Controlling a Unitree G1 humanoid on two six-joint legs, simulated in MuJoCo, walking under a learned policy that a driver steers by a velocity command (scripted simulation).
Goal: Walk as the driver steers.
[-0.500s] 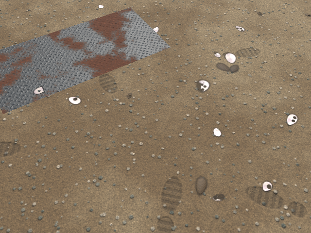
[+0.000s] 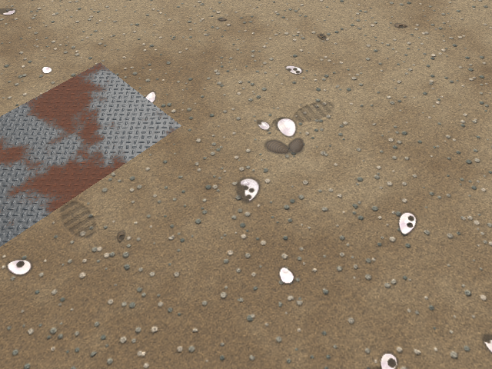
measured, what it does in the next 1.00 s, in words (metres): walks ahead: left foot, then right foot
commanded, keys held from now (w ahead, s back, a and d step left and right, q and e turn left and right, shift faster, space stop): w+e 0.18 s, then w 0.50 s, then no key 0.28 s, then q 0.04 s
